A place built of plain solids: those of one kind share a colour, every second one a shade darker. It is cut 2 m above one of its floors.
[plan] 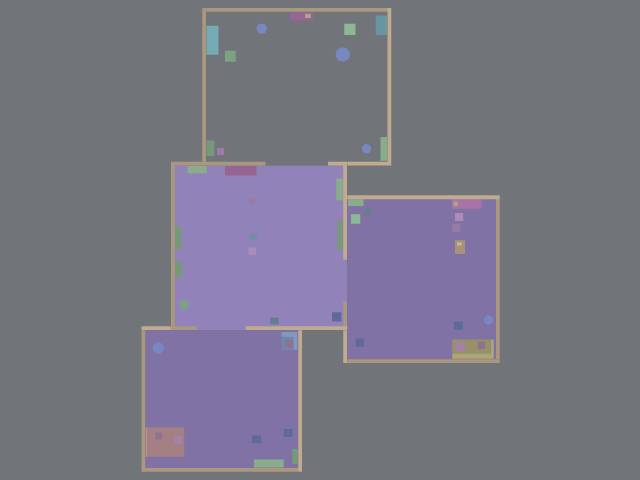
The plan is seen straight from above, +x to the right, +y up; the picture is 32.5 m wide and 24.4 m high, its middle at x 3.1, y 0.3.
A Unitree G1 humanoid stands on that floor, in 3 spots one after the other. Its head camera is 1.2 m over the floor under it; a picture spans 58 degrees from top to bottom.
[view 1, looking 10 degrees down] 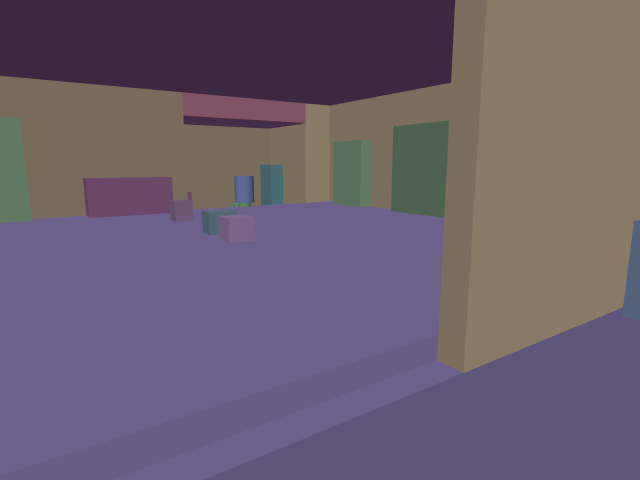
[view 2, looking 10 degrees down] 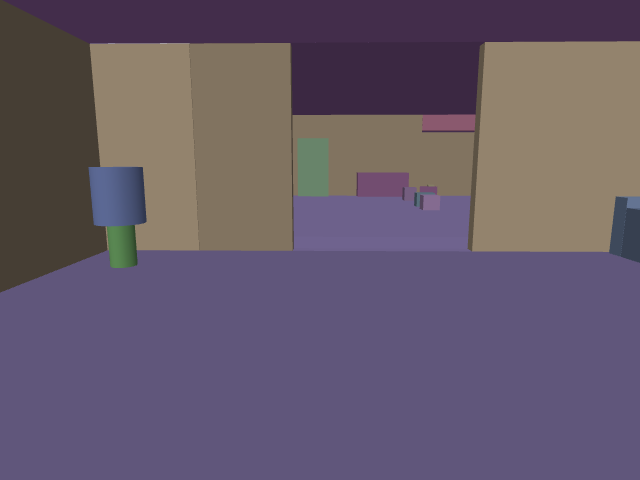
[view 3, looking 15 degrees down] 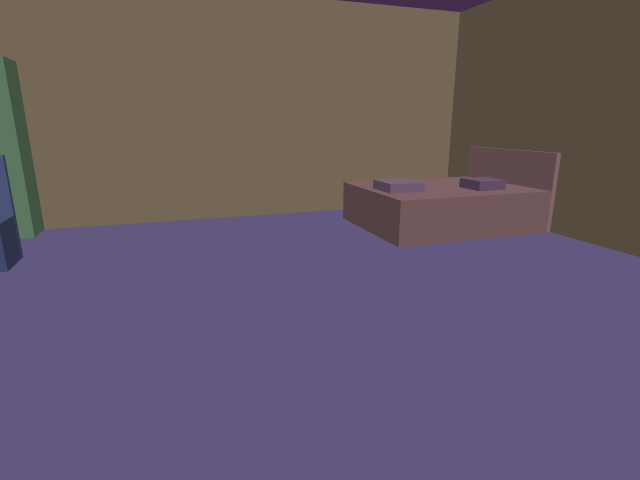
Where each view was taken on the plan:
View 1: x -2.68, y -5.76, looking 56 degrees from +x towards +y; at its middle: floor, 5.96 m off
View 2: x -2.68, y -10.21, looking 91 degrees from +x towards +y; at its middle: floor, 6.23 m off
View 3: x -1.70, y -5.54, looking -109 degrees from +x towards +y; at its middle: floor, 4.64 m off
